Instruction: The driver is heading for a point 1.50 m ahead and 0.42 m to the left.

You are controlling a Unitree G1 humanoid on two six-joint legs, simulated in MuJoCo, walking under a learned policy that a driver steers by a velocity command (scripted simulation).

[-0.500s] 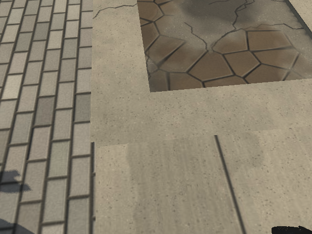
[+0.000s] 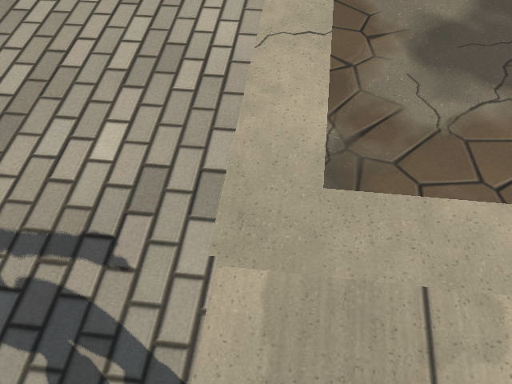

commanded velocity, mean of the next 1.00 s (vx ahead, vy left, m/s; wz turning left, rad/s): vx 0.01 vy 0.00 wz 0.54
